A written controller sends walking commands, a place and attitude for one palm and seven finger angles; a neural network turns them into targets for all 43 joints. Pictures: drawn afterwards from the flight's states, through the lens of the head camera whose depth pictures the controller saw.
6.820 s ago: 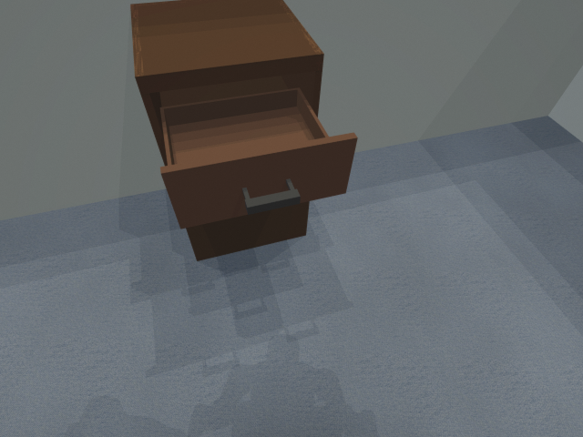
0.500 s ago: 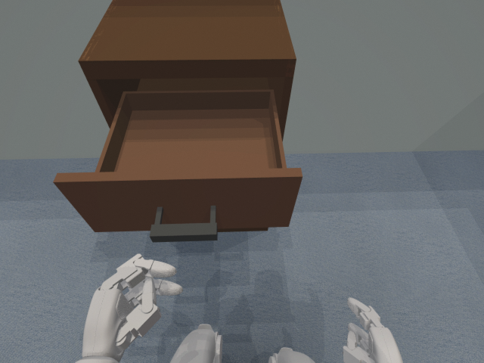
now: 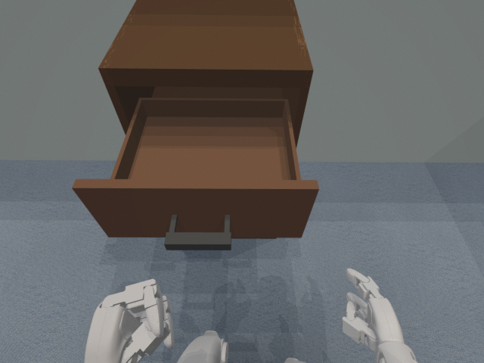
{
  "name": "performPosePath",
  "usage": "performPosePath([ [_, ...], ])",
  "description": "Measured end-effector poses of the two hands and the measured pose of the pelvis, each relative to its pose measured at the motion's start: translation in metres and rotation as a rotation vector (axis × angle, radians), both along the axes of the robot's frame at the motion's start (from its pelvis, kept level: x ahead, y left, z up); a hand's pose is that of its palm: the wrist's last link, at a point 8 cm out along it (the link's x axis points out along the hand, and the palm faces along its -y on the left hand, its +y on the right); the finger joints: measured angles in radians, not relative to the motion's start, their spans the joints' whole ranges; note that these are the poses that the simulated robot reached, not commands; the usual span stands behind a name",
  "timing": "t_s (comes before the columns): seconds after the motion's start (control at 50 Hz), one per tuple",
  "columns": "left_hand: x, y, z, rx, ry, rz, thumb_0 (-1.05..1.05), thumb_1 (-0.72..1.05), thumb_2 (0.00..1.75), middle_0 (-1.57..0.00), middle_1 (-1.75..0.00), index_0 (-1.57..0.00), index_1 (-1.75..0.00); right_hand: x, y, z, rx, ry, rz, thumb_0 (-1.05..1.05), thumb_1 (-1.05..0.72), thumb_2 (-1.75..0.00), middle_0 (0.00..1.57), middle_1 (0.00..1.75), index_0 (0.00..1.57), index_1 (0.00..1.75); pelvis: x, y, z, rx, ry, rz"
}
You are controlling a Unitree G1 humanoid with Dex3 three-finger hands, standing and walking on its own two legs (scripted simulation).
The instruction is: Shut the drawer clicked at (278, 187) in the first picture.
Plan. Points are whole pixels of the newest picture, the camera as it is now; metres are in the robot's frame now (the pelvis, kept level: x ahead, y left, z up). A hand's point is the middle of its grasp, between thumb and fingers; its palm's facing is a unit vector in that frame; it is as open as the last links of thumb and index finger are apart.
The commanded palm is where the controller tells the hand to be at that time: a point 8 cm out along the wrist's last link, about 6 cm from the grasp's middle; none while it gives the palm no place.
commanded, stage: raise the hand and make a fist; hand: left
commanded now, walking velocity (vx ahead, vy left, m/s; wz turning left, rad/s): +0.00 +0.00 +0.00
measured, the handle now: (199, 230) +0.35 +0.11 -0.02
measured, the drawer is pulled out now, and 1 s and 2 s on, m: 0.29 0.29 0.29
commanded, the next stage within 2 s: bring the fist close to the handle in 0.62 s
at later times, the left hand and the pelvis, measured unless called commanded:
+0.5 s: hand (168, 321) +0.17 +0.11 +0.08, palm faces +0.07 -1.00 +0.04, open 3.2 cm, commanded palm +0.13 +0.16 +0.08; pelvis +0.00 +0.00 +0.01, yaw -1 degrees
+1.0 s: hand (186, 309) +0.20 +0.10 +0.05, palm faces +0.05 -1.00 +0.04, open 3.2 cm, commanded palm +0.16 +0.15 +0.05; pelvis +0.01 -0.01 -0.01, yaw +0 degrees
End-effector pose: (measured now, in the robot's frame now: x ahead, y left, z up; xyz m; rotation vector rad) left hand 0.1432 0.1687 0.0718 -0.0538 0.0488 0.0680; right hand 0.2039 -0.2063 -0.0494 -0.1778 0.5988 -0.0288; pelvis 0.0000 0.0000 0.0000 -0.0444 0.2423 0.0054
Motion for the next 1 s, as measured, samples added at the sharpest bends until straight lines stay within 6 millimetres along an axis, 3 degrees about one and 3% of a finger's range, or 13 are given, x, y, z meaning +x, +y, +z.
performPosePath([
  [0.14,-0.001,-0.001,0.002,0.001,0.015,-0.004,0.01,0.90,0.90,-1.37,-1.57,-1.37,-1.58,-0.012,0.006,0.001,0.008,0.021,0.012,0.01,-0.90,-0.90,0.21,0.30,0.21,0.30,-0.002,0.002,0.002,-0.004,-0.014,0.000],
  [0.42,0.005,-0.006,0.007,0.013,0.025,-0.011,0.01,0.90,0.90,-1.39,-1.60,-1.39,-1.60,-0.040,-0.016,-0.003,-0.024,0.082,-0.052,0.02,-0.90,-0.90,0.21,0.30,0.21,0.30,0.000,0.003,0.006,0.001,-0.021,-0.012],
  [0.8,0.008,-0.013,0.006,0.008,0.020,0.005,0.01,0.90,0.90,-1.40,-1.60,-1.40,-1.60,-0.013,-0.013,-0.001,-0.001,0.043,-0.015,0.02,-0.91,-0.90,0.21,0.30,0.20,0.30,0.008,-0.005,0.004,0.008,-0.005,-0.006],
  [1.0,0.028,-0.019,-0.023,0.013,0.018,-0.016,0.01,0.90,0.90,-1.40,-1.60,-1.40,-1.60,-0.011,-0.020,-0.016,-0.026,0.070,0.001,0.01,-0.90,-0.90,0.21,0.30,0.21,0.30,0.007,-0.010,-0.008,0.008,0.035,-0.008],
])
